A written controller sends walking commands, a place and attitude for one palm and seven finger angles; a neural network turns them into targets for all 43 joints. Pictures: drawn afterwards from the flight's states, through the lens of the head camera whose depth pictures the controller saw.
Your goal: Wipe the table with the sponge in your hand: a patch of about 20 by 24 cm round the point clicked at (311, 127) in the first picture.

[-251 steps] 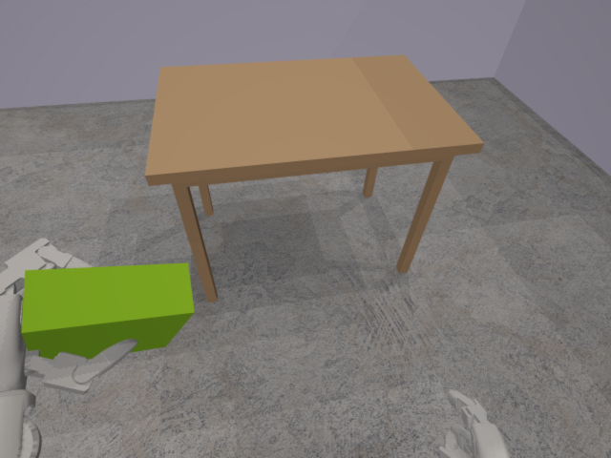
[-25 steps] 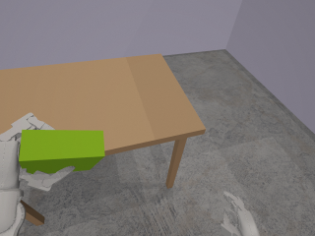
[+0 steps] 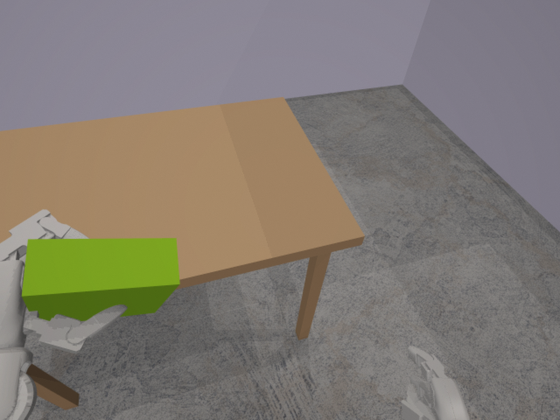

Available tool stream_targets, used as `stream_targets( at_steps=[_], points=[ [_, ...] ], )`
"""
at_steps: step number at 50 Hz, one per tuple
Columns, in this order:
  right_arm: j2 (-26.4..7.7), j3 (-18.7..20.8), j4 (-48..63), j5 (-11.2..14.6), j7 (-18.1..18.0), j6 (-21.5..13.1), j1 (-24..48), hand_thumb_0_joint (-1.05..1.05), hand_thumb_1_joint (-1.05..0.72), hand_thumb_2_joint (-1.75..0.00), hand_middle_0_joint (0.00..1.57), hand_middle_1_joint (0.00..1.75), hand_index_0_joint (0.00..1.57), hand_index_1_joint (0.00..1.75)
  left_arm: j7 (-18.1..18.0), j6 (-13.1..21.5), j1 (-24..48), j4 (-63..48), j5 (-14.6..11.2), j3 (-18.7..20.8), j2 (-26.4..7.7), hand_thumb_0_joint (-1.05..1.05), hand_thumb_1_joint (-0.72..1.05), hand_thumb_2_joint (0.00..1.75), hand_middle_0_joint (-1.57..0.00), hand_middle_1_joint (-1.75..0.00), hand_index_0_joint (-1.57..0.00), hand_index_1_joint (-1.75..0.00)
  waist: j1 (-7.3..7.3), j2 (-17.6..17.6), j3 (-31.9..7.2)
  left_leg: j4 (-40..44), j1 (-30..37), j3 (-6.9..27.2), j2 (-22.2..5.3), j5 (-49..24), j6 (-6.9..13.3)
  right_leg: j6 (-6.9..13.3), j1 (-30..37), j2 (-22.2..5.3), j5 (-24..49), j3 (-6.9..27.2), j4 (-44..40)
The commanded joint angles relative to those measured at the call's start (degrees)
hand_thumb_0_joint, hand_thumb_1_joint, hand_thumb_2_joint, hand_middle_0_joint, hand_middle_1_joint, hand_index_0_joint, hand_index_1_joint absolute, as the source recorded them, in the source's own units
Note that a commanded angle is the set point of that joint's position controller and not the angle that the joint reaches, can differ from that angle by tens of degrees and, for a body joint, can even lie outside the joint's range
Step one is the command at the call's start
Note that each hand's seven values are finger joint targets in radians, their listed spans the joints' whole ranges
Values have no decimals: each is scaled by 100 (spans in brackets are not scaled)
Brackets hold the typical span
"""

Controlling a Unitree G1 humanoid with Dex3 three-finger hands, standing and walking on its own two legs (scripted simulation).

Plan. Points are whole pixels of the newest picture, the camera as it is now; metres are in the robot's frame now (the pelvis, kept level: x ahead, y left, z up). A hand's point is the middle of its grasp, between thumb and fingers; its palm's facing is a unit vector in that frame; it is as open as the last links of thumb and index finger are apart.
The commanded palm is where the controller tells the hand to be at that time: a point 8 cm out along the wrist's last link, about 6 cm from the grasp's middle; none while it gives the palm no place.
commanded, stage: look again from close up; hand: left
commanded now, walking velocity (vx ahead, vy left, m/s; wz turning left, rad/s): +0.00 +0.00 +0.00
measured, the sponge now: (126, 282) +0.23 +0.21 +0.13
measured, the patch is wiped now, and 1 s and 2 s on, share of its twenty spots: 0.00 0.00 0.00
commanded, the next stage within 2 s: shuffle to correct the standing spot in 0.28 s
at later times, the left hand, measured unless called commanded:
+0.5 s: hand (66, 283) +0.21 +0.26 +0.15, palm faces +0.39 -0.84 -0.37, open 9.5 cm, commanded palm +0.16 +0.29 +0.17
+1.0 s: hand (91, 235) +0.27 +0.26 +0.15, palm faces +0.32 -0.84 -0.44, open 9.5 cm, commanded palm +0.22 +0.30 +0.17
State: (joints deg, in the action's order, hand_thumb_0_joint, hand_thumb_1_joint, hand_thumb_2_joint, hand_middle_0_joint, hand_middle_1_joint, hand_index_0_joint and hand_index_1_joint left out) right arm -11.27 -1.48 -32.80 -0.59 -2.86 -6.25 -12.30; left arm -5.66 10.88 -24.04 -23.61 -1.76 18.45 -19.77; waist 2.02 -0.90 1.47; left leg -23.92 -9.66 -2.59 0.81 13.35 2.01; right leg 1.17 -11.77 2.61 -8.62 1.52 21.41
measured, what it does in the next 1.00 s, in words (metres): shifts its weight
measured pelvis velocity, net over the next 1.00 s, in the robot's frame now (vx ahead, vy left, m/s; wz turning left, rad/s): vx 0.05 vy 0.02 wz -0.05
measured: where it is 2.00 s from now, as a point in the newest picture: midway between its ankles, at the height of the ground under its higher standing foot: outside the picture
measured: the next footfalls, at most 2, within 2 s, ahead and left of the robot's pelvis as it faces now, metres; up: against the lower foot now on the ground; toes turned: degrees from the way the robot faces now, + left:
left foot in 1.34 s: +0.18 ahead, +0.21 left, +0.00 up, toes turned -10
right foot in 1.48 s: +0.14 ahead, +0.02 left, +0.00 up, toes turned -5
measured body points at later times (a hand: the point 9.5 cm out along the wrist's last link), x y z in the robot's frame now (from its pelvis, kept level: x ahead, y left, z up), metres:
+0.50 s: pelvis +0.00 +0.01 +0.00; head +0.00 +0.02 +0.45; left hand +0.19 +0.30 +0.17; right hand +0.18 -0.22 -0.08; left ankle +0.00 +0.09 -0.74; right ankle +0.03 -0.11 -0.74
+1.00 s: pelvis +0.05 +0.02 -0.02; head +0.06 +0.03 +0.43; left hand +0.25 +0.30 +0.17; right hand +0.21 -0.22 -0.10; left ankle +0.00 +0.09 -0.74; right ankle +0.03 -0.10 -0.74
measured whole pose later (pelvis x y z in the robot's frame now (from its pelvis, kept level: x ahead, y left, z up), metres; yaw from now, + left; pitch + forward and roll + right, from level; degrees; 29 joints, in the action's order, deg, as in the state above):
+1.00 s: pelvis +0.05 +0.02 -0.02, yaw -3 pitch -1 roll +0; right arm -11.8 0.9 -32.1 0.3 -1.5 -4.0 -11.9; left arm -5.9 12.7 -28.1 -29.3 -2.7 22.7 -23.7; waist -0.6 -1.9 2.4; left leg -35.8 -10.1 -6.1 2.9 25.0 4.3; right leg 0.9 -18.0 0.4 -21.5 1.7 43.0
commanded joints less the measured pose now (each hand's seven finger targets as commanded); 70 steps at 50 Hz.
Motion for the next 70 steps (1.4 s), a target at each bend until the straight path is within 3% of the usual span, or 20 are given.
stream_targets(
  at_steps=[1, 19, 28, 39, 43, 46, 49, 52, 53, 54, 55, 56, 57, 59, 62, 64, 65, 67, 69, 70],
  points=[
    [-682, 275, 910, 24, -47, -276, 502, 0, -90, -90, 20, 30, 20, 30, -132, 431, 670, -1299, -56, 667, -983, 0, 10, 130, -120, -160, -120, -160, -58, 303, -768, 562, -192, 375, -272, -352, -184, 17, 579, -326, 536, 465, -347],
    [-726, 303, 910, 52, -54, -226, 523, 0, -90, -90, 20, 30, 20, 30, -147, 381, 591, -1340, -39, 707, -1044, 0, 10, 130, -120, -160, -120, -160, -50, 514, -678, 733, -408, 486, -323, -353, -212, -12, 744, -280, 606, 307, -154],
    [-795, 376, 872, 19, -69, -207, 522, 0, -90, -90, 20, 30, 20, 30, -172, 418, 729, -1194, 20, 597, -926, 0, 10, 130, -120, -160, -120, -160, -121, 445, -306, 594, -807, 710, -590, 1678, 180, 197, 49, -288, -1095, 542, 301],
    [-794, 443, 869, 82, 54, -148, 497, 0, -90, -90, 20, 30, 20, 30, -173, 538, 444, -1525, -93, 968, -1257, 0, 10, 130, -120, -160, -120, -160, -208, 197, -940, -1097, -317, 135, -330, -1270, -76, 584, 357, -806, 1677, 1060, 1120],
    [-750, 478, 912, 135, 122, -68, 474, 0, -90, -90, 20, 30, 20, 30, -185, 588, 52, -1708, -161, 1155, -1349, 0, 10, 130, -120, -160, -120, -160, -182, -58, -1064, -1280, -458, 108, -208, -1673, -135, 681, 693, -1017, 2215, 1196, 1267],
    [-765, 455, 906, 144, 117, -8, 447, 0, -90, -90, 20, 30, 20, 30, -167, 589, -127, -1835, -203, 1242, -1367, 0, 10, 130, -120, -160, -120, -160, -261, 764, -1026, -689, 381, 546, -552, -2656, -71, 303, -162, -514, 1487, 414, 2024],
    [-768, 467, 928, 64, 142, -75, 319, 0, -90, -90, 20, 30, 20, 30, -111, 568, -69, -1894, -124, 1106, -1268, 0, 10, 130, -120, -160, -120, -160, -314, 1533, -612, -203, 1442, 1108, -1192, -3760, 82, 14, -1773, -119, -1389, -590, 2587],
    [-796, 450, 903, 42, 154, -72, 352, 0, -90, -90, 20, 30, 20, 30, -165, 494, 265, -1590, -34, 944, -1134, 0, 10, 130, -120, -160, -120, -160, -172, 910, -521, -826, 74, 476, -1007, -3587, 44, 163, -128, -156, -805, -878, 1187],
    [-845, 471, 880, 82, 144, -63, 398, 0, -90, -90, 20, 30, 20, 30, -180, 496, 363, -1435, -26, 996, -1161, 0, 10, 130, -120, -160, -120, -160, -67, 470, -766, -1711, -796, 332, -802, -3032, 39, 306, 1156, -271, 199, -621, 643],
    [-798, 488, 878, 129, 128, -45, 460, 0, -90, -90, 20, 30, 20, 30, -195, 487, 373, -1343, -29, 992, -1232, 0, 10, 130, -120, -160, -120, -160, -37, -510, -1085, -3395, -1873, -39, -223, -2096, -105, 862, 2176, -1109, 1604, 683, 550],
    [-915, 664, 1010, 162, 153, -102, 458, 0, -90, -90, 20, 30, 20, 30, -207, 536, 423, -1382, -165, 1007, -1245, 0, 10, 130, -120, -160, -120, -160, -48, -1618, -920, -5006, -2803, -27, 342, 816, -185, 1649, 2015, -2434, 2795, 2901, 60],
    [-980, 624, 937, 89, 208, -83, 371, 0, -90, -90, 20, 30, 20, 30, -217, 638, 456, -1498, -201, 950, -1149, 0, 10, 130, -120, -160, -120, -160, -49, -938, -605, -5369, -2959, 994, -71, 1447, -140, 1697, 1341, -2787, 2110, 3110, -117],
    [-829, 532, 808, 105, 272, 5, 355, 0, -90, -90, 20, 30, 20, 30, -226, 660, 310, -1464, -172, 1092, -1233, 0, 10, 130, -120, -160, -120, -160, -95, -271, -295, -5283, -3020, 1447, -512, 1517, -113, 1580, 785, -2821, 1584, 2719, 10],
    [-702, 442, 724, 72, 324, 142, 418, 0, -90, -90, 20, 30, 20, 30, -200, 730, 533, -1791, -38, 903, -1184, 0, 10, 130, -120, -160, -120, -160, -202, 127, -387, -4143, -2319, 1161, -679, 1278, -75, 1157, 69, -2419, 1411, 1623, 104],
    [-484, 375, 674, 63, 183, 11, 545, 0, -90, -90, 20, 30, 20, 30, -277, 703, 576, -1761, -1, 934, -1242, 0, 10, 130, -120, -160, -120, -160, -126, -430, -365, -1755, -550, -72, -233, 337, -55, 717, -749, -1686, 342, 424, -12],
    [-544, 442, 665, 86, 64, -154, 585, 0, -90, -90, 20, 30, 20, 30, -296, 576, 433, -1782, -11, 967, -1266, 0, 10, 130, -120, -160, -120, -160, -154, -85, -412, -606, 358, -340, 5, -103, -119, 428, -875, -1335, -345, 150, 610],
    [-554, 472, 727, 107, 31, -177, 517, 0, -90, -90, 20, 30, 20, 30, -269, 583, 479, -1854, -32, 947, -1213, 0, 10, 130, -120, -160, -120, -160, -187, 248, -494, -382, 543, -144, -80, 20, -60, 280, -904, -1115, -766, 35, 1130],
    [-800, 566, 831, 186, -2, -210, 447, 0, -90, -90, 20, 30, 20, 30, -245, 586, 613, -1899, -9, 1031, -1193, 0, 10, 130, -120, -160, -120, -160, -194, 1368, -533, 297, 367, 1716, -1257, 40, 612, -117, -1457, -265, -1906, -465, 2775],
    [-697, 551, 752, 161, -5, -256, 525, 0, -90, -90, 20, 30, 20, 30, -202, 515, 476, -1405, -33, 1334, -1484, 0, 10, 130, -120, -160, -120, -160, -174, 1667, -311, 849, -877, 2253, -1628, 900, 1150, -121, -1150, -323, -2292, -314, 3757],
    [-631, 507, 712, 146, 30, -275, 565, 0, -90, -90, 20, 30, 20, 30, -167, 546, 526, -1500, 1, 1186, -1315, 0, 10, 130, -120, -160, -120, -160, -168, 1477, -339, 678, -1202, 1933, -1483, 973, 1096, -79, -823, -429, -2115, -303, 3417]
  ],
)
